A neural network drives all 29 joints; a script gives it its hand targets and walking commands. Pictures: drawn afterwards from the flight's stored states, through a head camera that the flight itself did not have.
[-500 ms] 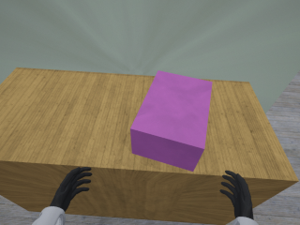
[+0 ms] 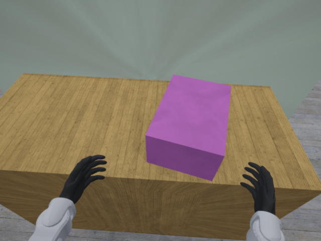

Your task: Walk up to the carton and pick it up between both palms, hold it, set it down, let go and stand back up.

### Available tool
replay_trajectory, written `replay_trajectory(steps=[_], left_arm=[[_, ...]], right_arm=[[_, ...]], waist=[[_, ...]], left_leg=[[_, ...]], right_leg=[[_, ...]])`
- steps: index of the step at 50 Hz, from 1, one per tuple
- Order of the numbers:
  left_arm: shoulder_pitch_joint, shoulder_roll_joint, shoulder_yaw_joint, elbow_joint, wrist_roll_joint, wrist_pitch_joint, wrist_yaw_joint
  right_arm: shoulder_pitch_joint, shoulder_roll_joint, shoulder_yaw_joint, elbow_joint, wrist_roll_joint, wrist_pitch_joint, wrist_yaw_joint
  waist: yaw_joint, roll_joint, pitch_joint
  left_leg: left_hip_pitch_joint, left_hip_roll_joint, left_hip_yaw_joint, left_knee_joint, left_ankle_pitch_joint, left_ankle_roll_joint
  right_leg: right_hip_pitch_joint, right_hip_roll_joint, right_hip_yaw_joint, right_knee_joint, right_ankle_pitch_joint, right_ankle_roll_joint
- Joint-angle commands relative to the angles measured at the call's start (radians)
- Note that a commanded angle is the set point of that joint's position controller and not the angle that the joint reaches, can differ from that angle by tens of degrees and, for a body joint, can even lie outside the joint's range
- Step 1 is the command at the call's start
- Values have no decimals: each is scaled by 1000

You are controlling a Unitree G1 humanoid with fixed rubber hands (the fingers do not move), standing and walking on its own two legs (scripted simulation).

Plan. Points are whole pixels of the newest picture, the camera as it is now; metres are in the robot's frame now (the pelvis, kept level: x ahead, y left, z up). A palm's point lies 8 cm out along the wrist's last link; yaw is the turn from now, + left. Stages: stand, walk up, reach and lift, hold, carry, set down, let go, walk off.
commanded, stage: reach and lift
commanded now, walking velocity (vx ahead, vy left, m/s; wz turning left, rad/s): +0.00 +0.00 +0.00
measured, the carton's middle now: (190, 122) +0.47 -0.06 -0.01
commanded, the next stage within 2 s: none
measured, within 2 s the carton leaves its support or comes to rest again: neither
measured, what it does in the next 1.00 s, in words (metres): stands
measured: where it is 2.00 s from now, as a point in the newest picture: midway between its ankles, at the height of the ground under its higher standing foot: outside the picture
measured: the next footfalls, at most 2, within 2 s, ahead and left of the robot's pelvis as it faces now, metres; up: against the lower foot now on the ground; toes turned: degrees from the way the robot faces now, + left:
none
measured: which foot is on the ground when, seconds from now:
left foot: down 0.00-1.00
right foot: down 0.00-1.00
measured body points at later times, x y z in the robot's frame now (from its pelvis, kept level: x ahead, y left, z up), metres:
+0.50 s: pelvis -0.01 -0.02 +0.00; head +0.00 -0.01 +0.45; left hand +0.31 +0.20 +0.06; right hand +0.27 -0.23 +0.06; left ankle -0.04 +0.09 -0.74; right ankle +0.02 -0.18 -0.74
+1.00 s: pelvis -0.02 -0.03 +0.00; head +0.00 +0.00 +0.45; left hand +0.39 +0.19 +0.10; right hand +0.32 -0.23 +0.09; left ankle -0.04 +0.09 -0.74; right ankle +0.02 -0.18 -0.74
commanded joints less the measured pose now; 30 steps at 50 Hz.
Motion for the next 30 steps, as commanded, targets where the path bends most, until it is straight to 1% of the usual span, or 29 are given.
replay_trajectory(steps=[1,4,7,9,10,11,13,14,15,17,18,19,20,22,23,25,27,28,29,30], left_arm=[[-249,137,70,-157,-16,14,21],[-312,133,71,-142,-16,57,23],[-385,134,94,-104,-3,104,17],[-418,124,104,-84,8,132,13],[-429,119,106,-69,10,144,8],[-458,123,112,-60,8,152,4],[-483,119,123,-40,16,163,0],[-497,123,131,-49,19,165,0],[-502,121,139,-33,25,172,-3],[-537,125,150,-31,27,180,-8],[-547,124,152,-7,28,184,-11],[-576,125,153,-6,27,186,-12],[-587,126,156,-2,29,188,-13],[-617,131,158,36,28,186,-19],[-650,147,162,21,23,179,-18],[-691,156,163,42,14,165,-15],[-729,162,163,75,18,157,-13],[-749,171,164,85,14,157,-15],[-765,169,164,116,17,162,-17],[-781,170,167,118,19,165,-19]], right_arm=[[-188,-89,-32,-189,4,47,5],[-241,-107,-43,-182,15,99,8],[-299,-124,-45,-163,28,147,8],[-321,-134,-47,-141,40,173,6],[-336,-138,-46,-146,40,180,5],[-362,-137,-44,-162,43,184,2],[-385,-137,-39,-155,48,187,1],[-391,-137,-35,-160,53,186,1],[-397,-140,-33,-152,54,185,-1],[-424,-148,-32,-157,59,183,-5],[-429,-144,-30,-145,58,184,-9],[-454,-146,-31,-145,60,183,-11],[-462,-144,-30,-142,61,182,-13],[-488,-138,-19,-131,61,182,-18],[-512,-138,-23,-151,60,177,-21],[-551,-128,-14,-150,58,167,-24],[-579,-123,-11,-111,58,167,-25],[-602,-126,-7,-118,60,165,-28],[-607,-121,-4,-83,61,170,-31],[-623,-125,3,-84,69,171,-33]], waist=[[-26,131,-82],[-43,123,-116],[-42,118,-127],[-48,121,-136],[-53,106,-147],[-49,95,-167],[-47,89,-192],[-45,87,-208],[-46,80,-210],[-51,72,-241],[-57,63,-238],[-57,71,-256],[-58,66,-262],[-65,45,-283],[-61,45,-314],[-64,28,-358],[-70,37,-362],[-72,28,-381],[-79,33,-368],[-77,32,-388]], left_leg=[[-253,47,-37,-172,338,-97],[-245,48,-37,-169,361,-96],[-249,38,-28,-169,374,-94],[-241,34,-24,-169,376,-94],[-241,31,-20,-166,377,-91],[-252,23,-13,-167,362,-84],[-249,17,-6,-163,385,-83],[-246,15,-4,-155,412,-85],[-232,13,-1,-149,441,-87],[-221,4,8,-140,460,-87],[-223,-1,12,-139,450,-84],[-224,-2,13,-139,453,-86],[-227,-6,18,-136,452,-84],[-240,-14,26,-141,407,-71],[-250,-16,30,-142,397,-67],[-263,-19,33,-141,370,-56],[-271,-19,34,-147,351,-54],[-274,-23,37,-143,348,-50],[-282,-23,36,-146,341,-50],[-278,-25,39,-148,338,-46]], right_leg=[[132,28,23,1,54,-108],[136,27,24,3,71,-106],[139,22,31,2,90,-104],[132,23,30,2,97,-101],[138,23,29,3,111,-98],[142,21,30,4,118,-95],[144,23,28,13,150,-90],[153,24,27,20,176,-88],[155,26,27,19,199,-86],[163,29,24,21,225,-82],[167,29,25,20,235,-78],[164,29,24,24,245,-77],[169,29,24,27,257,-74],[180,24,24,32,275,-64],[186,24,23,40,283,-60],[194,23,21,51,296,-51],[190,22,20,54,290,-50],[199,22,20,58,306,-45],[204,20,22,59,316,-45],[209,19,22,59,323,-43]])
